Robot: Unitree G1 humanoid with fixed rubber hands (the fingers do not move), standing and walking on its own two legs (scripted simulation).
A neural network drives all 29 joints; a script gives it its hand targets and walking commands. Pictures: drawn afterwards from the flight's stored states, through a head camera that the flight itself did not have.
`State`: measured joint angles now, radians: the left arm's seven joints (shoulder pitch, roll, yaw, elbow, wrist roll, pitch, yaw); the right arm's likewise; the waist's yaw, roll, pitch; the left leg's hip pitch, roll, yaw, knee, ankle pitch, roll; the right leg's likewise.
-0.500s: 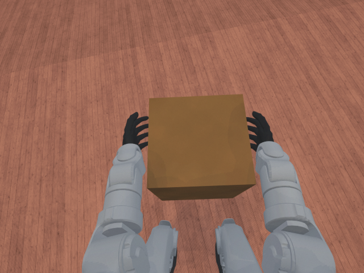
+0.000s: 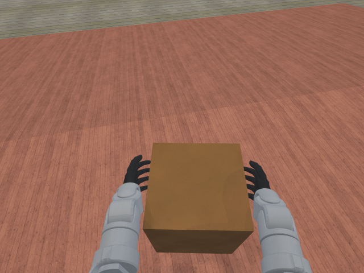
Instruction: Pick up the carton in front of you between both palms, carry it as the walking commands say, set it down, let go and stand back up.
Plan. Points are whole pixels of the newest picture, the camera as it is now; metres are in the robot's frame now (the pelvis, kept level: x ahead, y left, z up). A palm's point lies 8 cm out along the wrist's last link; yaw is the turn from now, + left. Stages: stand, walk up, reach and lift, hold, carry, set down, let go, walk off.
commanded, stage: reach and lift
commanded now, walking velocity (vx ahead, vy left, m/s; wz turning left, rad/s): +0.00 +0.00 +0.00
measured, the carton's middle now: (194, 202) +0.31 +0.00 -0.07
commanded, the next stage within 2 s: hold in 1.12 s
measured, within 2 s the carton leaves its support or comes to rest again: neither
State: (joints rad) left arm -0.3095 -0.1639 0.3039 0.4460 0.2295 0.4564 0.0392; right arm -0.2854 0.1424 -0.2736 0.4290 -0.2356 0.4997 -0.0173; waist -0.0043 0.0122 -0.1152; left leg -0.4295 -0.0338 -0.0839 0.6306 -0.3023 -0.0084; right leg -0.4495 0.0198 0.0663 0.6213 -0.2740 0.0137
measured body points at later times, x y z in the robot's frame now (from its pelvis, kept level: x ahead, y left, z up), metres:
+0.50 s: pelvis -0.01 +0.00 +0.01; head -0.03 -0.01 +0.46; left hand +0.31 +0.15 +0.04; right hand +0.30 -0.15 +0.03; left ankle +0.01 +0.13 -0.72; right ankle +0.02 -0.13 -0.72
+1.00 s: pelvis +0.01 +0.00 +0.02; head -0.02 +0.00 +0.47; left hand +0.31 +0.15 +0.05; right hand +0.31 -0.15 +0.04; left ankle +0.01 +0.13 -0.72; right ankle +0.02 -0.13 -0.72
